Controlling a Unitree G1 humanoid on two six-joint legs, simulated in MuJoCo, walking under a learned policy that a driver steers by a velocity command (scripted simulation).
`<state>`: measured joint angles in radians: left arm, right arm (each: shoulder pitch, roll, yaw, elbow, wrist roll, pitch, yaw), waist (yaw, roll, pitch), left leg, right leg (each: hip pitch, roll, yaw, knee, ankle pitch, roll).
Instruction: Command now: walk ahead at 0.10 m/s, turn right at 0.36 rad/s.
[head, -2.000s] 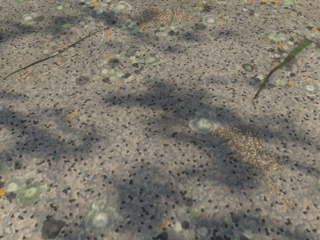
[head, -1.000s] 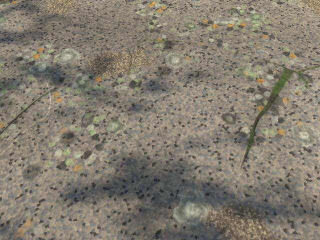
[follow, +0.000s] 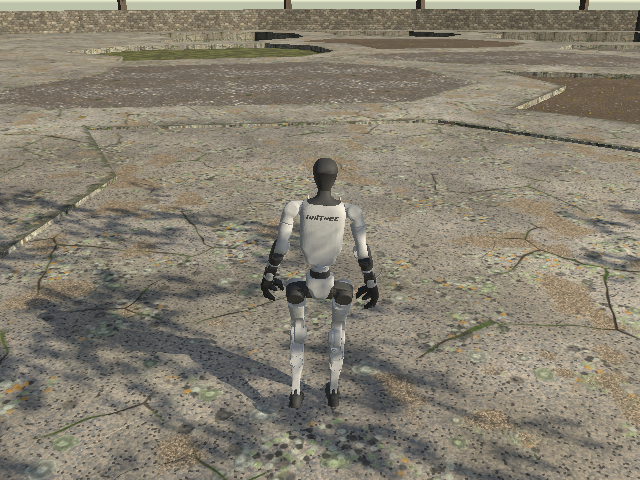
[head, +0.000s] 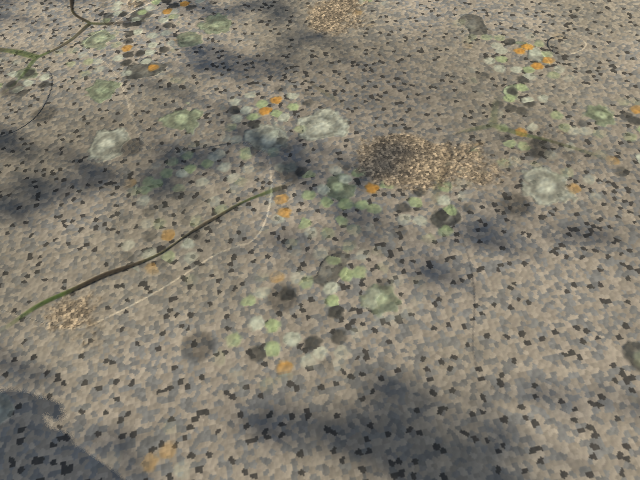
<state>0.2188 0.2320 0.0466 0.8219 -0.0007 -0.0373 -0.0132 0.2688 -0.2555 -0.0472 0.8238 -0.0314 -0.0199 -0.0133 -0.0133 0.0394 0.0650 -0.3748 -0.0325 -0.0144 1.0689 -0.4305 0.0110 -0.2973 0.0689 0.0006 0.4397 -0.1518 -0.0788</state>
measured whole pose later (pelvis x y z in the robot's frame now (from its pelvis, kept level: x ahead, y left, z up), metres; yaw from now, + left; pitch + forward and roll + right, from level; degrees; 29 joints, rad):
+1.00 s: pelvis +0.19 -0.05 +0.00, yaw -16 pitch +1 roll +1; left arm 0.16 0.23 0.02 0.80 0.03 -0.06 0.00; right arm 0.40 -0.25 -0.05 0.93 -0.01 -0.03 0.00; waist -0.05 0.03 0.03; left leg -0.29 -0.02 -0.03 0.93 -0.44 0.06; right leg -0.23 0.02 -0.08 0.43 -0.22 -0.06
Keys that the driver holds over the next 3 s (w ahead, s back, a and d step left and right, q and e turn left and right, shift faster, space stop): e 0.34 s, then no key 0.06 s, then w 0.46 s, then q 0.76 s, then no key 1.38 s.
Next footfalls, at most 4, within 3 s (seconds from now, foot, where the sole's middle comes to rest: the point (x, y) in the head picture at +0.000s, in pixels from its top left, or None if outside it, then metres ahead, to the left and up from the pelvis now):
0.42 left None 0.13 0.11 -0.78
0.90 right None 0.21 -0.14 -0.78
1.38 left None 0.39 -0.01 -0.78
1.86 right None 0.36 -0.20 -0.78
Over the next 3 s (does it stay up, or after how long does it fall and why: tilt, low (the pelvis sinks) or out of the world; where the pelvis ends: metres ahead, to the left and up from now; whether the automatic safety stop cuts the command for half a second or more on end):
stays up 0.30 -0.09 0.01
